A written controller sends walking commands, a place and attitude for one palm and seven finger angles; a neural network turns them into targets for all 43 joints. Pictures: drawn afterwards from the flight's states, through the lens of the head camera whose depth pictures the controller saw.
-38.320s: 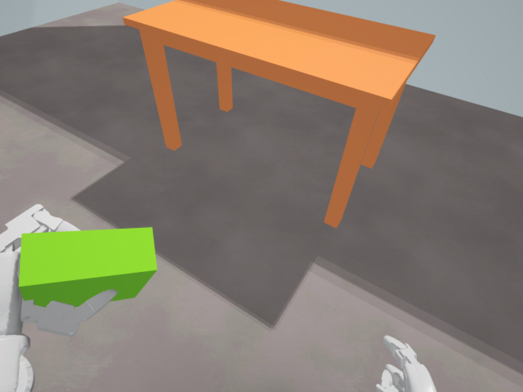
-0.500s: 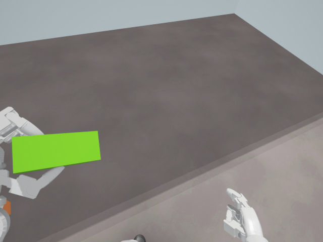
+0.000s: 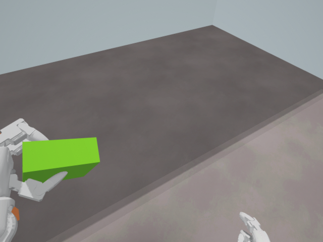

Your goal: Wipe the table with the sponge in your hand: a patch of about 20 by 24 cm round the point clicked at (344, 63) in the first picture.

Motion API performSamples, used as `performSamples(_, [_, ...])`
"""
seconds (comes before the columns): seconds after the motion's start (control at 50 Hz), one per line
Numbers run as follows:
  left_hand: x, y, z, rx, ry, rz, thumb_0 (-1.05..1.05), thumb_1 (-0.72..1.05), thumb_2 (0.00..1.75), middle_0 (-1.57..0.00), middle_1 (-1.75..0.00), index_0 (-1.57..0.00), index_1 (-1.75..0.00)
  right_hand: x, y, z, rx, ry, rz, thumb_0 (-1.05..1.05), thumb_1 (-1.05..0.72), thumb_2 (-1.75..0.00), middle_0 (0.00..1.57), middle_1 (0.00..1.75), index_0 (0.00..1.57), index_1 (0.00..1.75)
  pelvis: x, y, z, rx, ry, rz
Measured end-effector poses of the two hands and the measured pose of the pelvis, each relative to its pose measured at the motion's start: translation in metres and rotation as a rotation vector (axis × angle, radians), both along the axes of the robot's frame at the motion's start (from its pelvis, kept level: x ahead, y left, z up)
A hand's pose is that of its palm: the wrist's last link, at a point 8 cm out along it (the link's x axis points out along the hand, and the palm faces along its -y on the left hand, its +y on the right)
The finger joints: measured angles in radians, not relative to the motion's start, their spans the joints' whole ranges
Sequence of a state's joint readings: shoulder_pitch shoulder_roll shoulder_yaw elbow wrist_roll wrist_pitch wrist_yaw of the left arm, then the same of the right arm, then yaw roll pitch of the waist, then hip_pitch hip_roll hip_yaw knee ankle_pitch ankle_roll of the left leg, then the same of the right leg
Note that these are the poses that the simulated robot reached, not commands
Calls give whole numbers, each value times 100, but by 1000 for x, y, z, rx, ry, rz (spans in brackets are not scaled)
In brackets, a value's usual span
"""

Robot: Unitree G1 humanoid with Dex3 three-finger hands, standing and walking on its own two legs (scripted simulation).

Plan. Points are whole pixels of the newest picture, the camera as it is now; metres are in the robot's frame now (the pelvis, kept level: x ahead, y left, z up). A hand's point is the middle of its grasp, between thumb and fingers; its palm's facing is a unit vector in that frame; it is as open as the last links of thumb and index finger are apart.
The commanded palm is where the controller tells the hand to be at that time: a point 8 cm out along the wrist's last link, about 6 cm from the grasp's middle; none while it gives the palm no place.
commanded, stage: stop stepping back and stand still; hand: left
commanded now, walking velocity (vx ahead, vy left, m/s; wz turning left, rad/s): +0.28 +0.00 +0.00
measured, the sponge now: (69, 161) +0.26 +0.20 +0.13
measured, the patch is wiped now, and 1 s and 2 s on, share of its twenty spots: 0.95 0.95 0.95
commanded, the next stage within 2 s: come to a stop and stand still in 0.48 s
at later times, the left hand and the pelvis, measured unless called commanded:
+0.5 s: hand out of the picture +0.18 +0.28 +0.18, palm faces +0.47 -0.78 -0.41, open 9.2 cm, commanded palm +0.12 +0.31 +0.18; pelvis -0.02 +0.03 +0.00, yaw +3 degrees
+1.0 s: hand out of the picture +0.22 +0.30 +0.17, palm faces +0.44 -0.80 -0.40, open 9.2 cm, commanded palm +0.16 +0.33 +0.18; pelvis +0.01 +0.04 +0.01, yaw +3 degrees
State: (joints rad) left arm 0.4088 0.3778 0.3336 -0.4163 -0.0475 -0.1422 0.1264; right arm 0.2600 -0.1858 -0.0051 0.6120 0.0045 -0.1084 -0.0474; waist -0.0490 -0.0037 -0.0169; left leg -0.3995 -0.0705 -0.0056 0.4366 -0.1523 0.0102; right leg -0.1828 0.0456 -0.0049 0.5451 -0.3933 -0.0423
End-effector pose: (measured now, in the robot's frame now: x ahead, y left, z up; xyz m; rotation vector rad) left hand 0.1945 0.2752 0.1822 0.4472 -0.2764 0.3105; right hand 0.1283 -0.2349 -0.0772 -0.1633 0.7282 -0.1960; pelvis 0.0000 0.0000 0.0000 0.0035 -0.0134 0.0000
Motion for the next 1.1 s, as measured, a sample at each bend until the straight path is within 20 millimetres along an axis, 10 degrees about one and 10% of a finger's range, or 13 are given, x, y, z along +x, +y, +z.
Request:
performSamples(0.12, [-54, -5, 21, 75, -25, 6, -2, -47, 110, -81, -141, -84, -142, -29, -10, 2, -6, 62, 21, 1, -90, -90, 20, 30, 20, 30, -16, -4, 10, 33, 33, -21])
performSamples(0.3, [-66, 35, 5, 1, -6, 176, -2, -47, 110, -81, -141, -84, -142, -28, -4, -5, -73, 86, 61, 1, -90, -90, 20, 30, 20, 30, -25, 20, 10, 34, 30, 47])
performSamples(0.56, [-53, 32, 12, 108, -55, 101, -2, -47, 110, -80, -141, -83, -142, 21, 70, -10, 92, -35, 172, 1, -90, -90, 20, 30, 20, 30, -16, 19, -8, 10, 2, 50])
performSamples(0.84, [-34, 55, -3, 13, -11, 143, -2, -47, 110, -81, -141, -84, -142, 43, 45, 0, -50, 51, 143, 1, -90, -90, 20, 30, 20, 30, 6, 36, 1, -7, -12, 47])
performSamples(1.1, [-23, 54, 0, 14, 29, 98, -2, -47, 110, -80, -141, -83, -142, 60, 66, 17, -6, -32, 152, 1, -90, -90, 20, 30, 20, 30, 9, 38, 7, -22, 29, 41])
